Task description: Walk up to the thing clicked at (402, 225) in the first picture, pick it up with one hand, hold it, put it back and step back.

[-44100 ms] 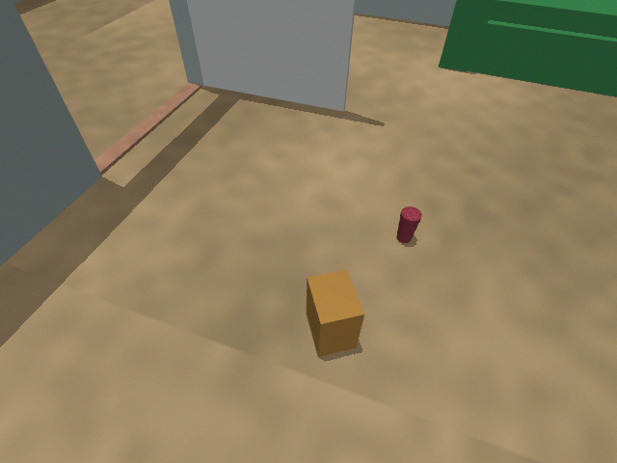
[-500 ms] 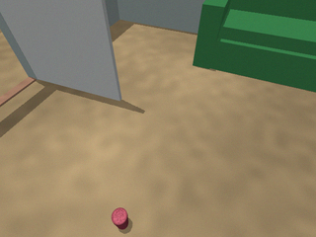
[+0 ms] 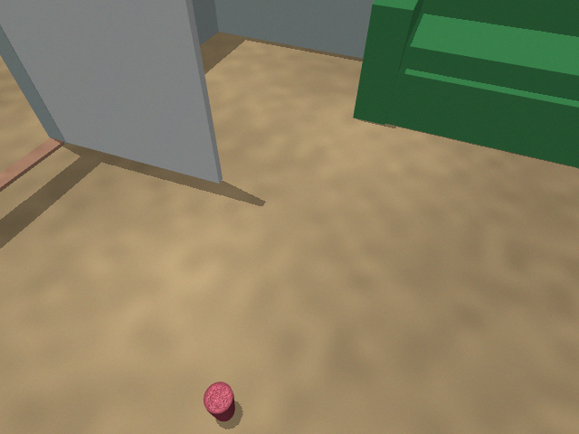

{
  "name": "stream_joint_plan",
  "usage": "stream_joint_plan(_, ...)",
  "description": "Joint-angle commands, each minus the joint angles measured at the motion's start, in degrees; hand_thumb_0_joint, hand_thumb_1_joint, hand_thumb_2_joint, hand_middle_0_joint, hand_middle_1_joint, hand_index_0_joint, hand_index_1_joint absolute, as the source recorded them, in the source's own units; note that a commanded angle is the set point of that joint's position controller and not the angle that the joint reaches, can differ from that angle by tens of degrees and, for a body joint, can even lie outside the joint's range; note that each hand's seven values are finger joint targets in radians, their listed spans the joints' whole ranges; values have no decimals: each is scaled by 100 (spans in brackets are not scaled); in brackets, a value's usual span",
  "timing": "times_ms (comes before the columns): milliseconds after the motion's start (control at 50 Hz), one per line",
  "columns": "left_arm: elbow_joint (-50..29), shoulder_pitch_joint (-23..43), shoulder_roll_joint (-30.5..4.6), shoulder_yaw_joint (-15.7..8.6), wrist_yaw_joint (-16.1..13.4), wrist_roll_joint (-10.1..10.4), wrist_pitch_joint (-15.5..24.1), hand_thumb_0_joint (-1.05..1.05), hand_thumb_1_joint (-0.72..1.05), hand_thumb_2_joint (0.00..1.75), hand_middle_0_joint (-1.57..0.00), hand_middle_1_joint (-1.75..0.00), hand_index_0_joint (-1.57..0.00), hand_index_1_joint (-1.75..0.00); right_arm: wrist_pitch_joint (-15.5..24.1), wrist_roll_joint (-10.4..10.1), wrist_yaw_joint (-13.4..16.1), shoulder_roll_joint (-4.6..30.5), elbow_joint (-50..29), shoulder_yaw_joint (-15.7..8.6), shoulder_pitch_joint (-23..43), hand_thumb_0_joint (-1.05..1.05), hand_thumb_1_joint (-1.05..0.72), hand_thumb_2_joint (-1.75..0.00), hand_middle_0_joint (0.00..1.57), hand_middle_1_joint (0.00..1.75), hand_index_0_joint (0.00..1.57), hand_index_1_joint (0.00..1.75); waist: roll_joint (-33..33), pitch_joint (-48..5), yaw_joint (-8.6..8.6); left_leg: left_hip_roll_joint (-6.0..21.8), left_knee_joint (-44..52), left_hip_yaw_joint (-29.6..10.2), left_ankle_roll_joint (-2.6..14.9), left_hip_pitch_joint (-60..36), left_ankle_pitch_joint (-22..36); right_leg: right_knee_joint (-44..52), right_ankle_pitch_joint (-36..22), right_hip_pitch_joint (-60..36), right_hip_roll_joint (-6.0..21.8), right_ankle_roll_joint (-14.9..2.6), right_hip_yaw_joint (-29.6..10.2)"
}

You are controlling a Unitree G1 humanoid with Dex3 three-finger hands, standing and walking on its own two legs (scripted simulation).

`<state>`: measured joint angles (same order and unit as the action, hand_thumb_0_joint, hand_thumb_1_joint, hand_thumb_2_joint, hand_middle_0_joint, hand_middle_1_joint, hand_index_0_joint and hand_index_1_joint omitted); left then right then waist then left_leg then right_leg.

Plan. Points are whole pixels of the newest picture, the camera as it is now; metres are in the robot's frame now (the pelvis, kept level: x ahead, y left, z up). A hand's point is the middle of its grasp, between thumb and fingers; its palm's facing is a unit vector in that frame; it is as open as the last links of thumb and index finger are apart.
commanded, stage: step back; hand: left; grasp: from the side
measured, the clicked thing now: (221, 404) +0.34 +0.20 -0.71
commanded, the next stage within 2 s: none
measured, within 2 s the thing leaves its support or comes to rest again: neither
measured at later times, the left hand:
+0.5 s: hand out of the picture +0.03 +0.28 -0.17, palm faces +0.01 -0.92 -0.40, open 7.4 cm
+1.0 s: hand out of the picture -0.10 +0.28 -0.17, palm faces -0.05 -0.91 -0.40, open 7.4 cm
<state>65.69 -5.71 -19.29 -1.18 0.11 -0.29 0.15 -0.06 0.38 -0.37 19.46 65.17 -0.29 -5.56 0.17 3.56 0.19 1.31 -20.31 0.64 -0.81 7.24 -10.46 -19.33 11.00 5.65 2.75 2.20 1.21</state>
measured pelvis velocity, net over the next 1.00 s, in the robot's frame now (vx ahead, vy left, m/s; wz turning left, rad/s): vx -0.20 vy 0.02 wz -0.03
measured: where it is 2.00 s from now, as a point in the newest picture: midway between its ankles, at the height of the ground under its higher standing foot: outside the picture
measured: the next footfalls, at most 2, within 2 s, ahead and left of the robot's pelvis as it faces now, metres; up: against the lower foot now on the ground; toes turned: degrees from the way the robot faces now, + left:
left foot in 0.52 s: -0.11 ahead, +0.12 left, +0.00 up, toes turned +1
right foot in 0.92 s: -0.15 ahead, -0.08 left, +0.00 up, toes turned +1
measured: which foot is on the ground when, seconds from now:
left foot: down 0.00-0.24, up 0.26-0.50, down 0.52-0.96, up 0.98-1.00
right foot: down 0.00-0.54, up 0.56-0.90, down 0.92-1.00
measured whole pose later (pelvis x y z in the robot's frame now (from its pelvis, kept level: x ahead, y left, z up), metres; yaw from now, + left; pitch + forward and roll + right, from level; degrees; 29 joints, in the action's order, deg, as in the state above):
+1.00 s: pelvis -0.20 +0.02 -0.03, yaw -2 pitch -3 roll -1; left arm 50.5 -9.1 -19.7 -3.7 -0.4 -1.7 -1.6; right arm -4.0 -0.5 0.7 21.4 49.2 -2.9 -4.7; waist 3.7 11.0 0.2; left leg -0.8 -47.3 -0.5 1.8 21.1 -24.6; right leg -36.9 18.9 14.7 -4.1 -2.1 -1.3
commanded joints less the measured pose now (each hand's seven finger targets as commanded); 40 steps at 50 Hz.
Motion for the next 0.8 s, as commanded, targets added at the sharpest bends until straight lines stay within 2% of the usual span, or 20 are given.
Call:
stream_joint_plan(0,-572,112,-1467,-414,-136,114,25,0,90,90,-20,-30,-20,-30,-18,-100,56,1470,-504,-382,227,0,-90,-90,20,30,20,30,0,-131,37,598,-339,-529,419,248,2103,-475,-1642,413,356,-369,-257)
stream_joint_plan(120,-962,-49,-1283,-394,-103,33,-103,0,90,90,-20,-30,-20,-30,-149,-67,21,1693,-996,-566,387,0,-90,-90,20,30,20,30,633,-839,41,971,-415,-889,973,514,1693,-1718,-403,488,-47,-442,-80)
stream_joint_plan(160,-1011,-222,-1282,-419,-91,3,-119,0,90,90,-20,-30,-20,-30,-190,-74,23,1636,-1161,-583,473,0,-90,-90,20,30,20,30,715,-982,-34,924,-713,-864,993,680,1404,-1807,-336,462,-5,-529,-155)
stream_joint_plan(200,-1110,-301,-1515,-493,-86,-47,-92,0,90,90,-20,-30,-20,-30,-249,-96,8,1493,-1322,-572,507,0,-90,-90,20,30,20,30,92,-973,-113,329,-1635,-523,723,991,579,-1107,-762,510,538,-823,-756)
stream_joint_plan(220,-1134,-278,-1819,-589,-84,-72,-83,0,90,90,-20,-30,-20,-30,-290,-103,6,1270,-1381,-519,590,0,-90,-90,20,30,20,30,-565,-662,-223,-360,-2529,-222,349,1259,-484,-246,-1007,825,1210,-1209,-1474)
stream_joint_plan(240,-1309,13,-2148,-656,-111,-133,-61,0,90,90,-20,-30,-20,-30,-345,-54,8,1169,-1430,-510,451,0,-90,-90,20,30,20,30,-1308,-503,-213,-812,-3778,-266,266,1552,-2090,220,-1143,1105,1955,-1714,-2341)
stream_joint_plan(260,-1477,144,-2233,-693,-134,-210,-25,0,90,90,-20,-30,-20,-30,-389,6,12,1239,-1427,-525,235,0,-90,-90,20,30,20,30,-1215,-434,-172,-680,-4461,-682,271,1570,-2332,199,-1073,1474,2168,-1949,-2573)
stream_joint_plan(320,-1748,814,-1749,-614,-168,-204,-49,0,90,90,-20,-30,-20,-30,-362,-143,-37,1379,-1256,-599,-359,0,-90,-90,20,30,20,30,-918,-420,211,-659,-4865,-762,208,1464,-1765,-92,-859,1553,1403,-1584,-1342)
stream_joint_plan(380,-1909,716,-1698,-637,-200,-261,-79,0,90,90,-20,-30,-20,-30,-327,-132,8,1408,-1305,-545,-610,0,-90,-90,20,30,20,30,-1065,-716,66,-429,-3898,-586,88,1527,-1744,-481,-874,860,1321,-1441,-1206)
stream_joint_plan(440,-1946,328,-1637,-652,-252,-217,-150,0,90,90,-20,-30,-20,-30,-227,-1,44,1327,-1421,-516,-590,0,-90,-90,20,30,20,30,-1213,-1048,-103,-78,-1723,-569,186,1611,-1668,-1063,-1589,-366,1426,-1277,-1313)
stream_joint_plan(480,-1973,283,-1697,-621,-194,-67,-243,0,90,90,-20,-30,-20,-30,-146,123,78,1280,-1339,-543,-783,0,-90,-90,20,30,20,30,-1012,-967,49,-262,-107,-58,184,836,-258,-1721,-1985,-33,1121,-1042,-920)
stream_joint_plan(500,-1992,72,-1460,-559,-173,-18,-296,0,90,90,-20,-30,-20,-30,-109,234,102,1409,-1358,-600,-746,0,-90,-90,20,30,20,30,-478,-915,-11,119,38,-644,199,266,529,-2216,-1194,759,741,-770,-673)
stream_joint_plan(520,-2078,-104,-1102,-492,-173,33,-321,0,90,90,-20,-30,-20,-30,-104,345,109,2011,-1477,-741,-629,0,-90,-90,20,30,20,30,1171,-799,-130,1377,32,-2425,467,-255,1965,-3131,1364,2212,-309,-414,-188)
stream_joint_plan(540,-2084,205,-1306,-581,-265,-8,-319,0,90,90,-20,-30,-20,-30,-125,281,68,2447,-1594,-805,-369,0,-90,-90,20,30,20,30,1280,-554,64,1653,-183,-2543,1093,156,2690,-3683,2605,2529,-798,-286,-783)
stream_joint_plan(560,-2075,549,-1369,-611,-325,-81,-293,0,90,90,-20,-30,-20,-30,-105,245,69,2481,-1639,-809,-425,0,-90,-90,20,30,20,30,1665,-462,372,2019,164,-3220,1529,840,2115,-4386,2803,2225,-848,-241,-1156)
stream_joint_plan(600,-1996,461,-1383,-622,-279,11,-287,0,90,90,-20,-30,-20,-30,-81,277,149,1781,-1746,-634,26,0,-90,-90,20,30,20,30,969,-216,68,1188,-288,-1696,981,451,2740,-4848,1984,2503,-857,-348,-1409)
stream_joint_plan(620,-1938,-22,-1295,-578,-256,68,-282,0,90,90,-20,-30,-20,-30,-90,275,194,1527,-1772,-587,244,0,-90,-90,20,30,20,30,840,-302,-262,794,-548,-1055,645,-116,3169,-4827,1559,2850,-903,-418,-1353)
stream_joint_plan(660,-1954,-210,-1278,-576,-245,-4,-262,0,90,90,-20,-30,-20,-30,-81,168,234,1448,-1769,-602,-58,0,-90,-90,20,30,20,30,821,-601,-183,842,-764,-1121,623,-651,3356,-4898,1432,2799,-901,-338,-1115)
stream_joint_plan(720,-2104,-57,-1161,-528,-241,-55,-175,0,90,90,-20,-30,-20,-30,-102,101,272,1355,-1815,-626,-368,0,-90,-90,20,30,20,30,840,-691,119,1122,-980,-1320,1212,-1307,3282,-3939,1669,2769,-733,-110,-929)
stream_joint_plan(780,-2135,-26,-1196,-544,-221,-62,-124,0,90,90,-20,-30,-20,-30,-118,113,257,1482,-1883,-658,-499,0,-90,-90,20,30,20,30,679,-612,246,1303,-1011,-1314,1462,-976,3048,-3164,1763,2274,-558,-103,-727)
